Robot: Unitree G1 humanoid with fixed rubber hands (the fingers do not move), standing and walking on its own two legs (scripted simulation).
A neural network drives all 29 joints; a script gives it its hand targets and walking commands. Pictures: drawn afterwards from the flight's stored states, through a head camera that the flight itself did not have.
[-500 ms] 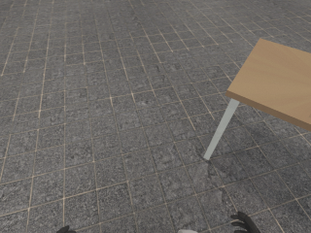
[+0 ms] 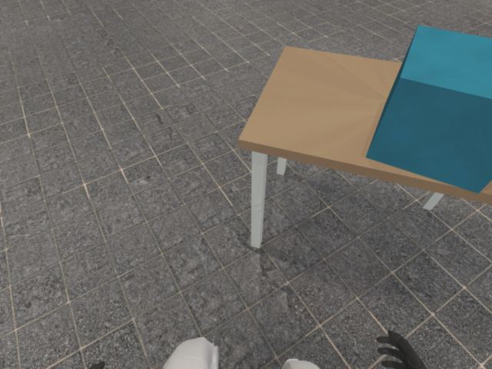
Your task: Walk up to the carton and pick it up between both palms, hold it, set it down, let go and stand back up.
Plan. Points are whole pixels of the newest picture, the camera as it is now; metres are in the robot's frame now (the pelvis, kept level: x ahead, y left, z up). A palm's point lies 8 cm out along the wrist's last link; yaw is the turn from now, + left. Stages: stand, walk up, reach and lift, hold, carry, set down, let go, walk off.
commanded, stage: walk up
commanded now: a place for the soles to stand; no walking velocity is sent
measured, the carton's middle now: (447, 106) +0.70 -0.44 +0.02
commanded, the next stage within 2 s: none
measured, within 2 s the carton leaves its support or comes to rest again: neither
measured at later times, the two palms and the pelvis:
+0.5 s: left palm (181, 310) +0.23 +0.14 -0.11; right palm out of the picture +0.03 -0.36 -0.06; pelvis +0.09 -0.08 +0.02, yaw -15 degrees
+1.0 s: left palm (276, 261) +0.33 -0.03 -0.09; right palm out of the picture +0.21 -0.54 -0.08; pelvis +0.20 -0.27 +0.02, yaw -23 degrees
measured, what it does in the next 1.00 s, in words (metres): steps to the right, turning right: left foot, then right foot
